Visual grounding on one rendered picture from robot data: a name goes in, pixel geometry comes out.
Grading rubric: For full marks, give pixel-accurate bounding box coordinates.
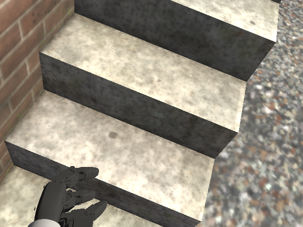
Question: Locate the left robot hand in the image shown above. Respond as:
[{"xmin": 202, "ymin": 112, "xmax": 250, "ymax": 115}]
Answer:
[{"xmin": 34, "ymin": 166, "xmax": 108, "ymax": 227}]

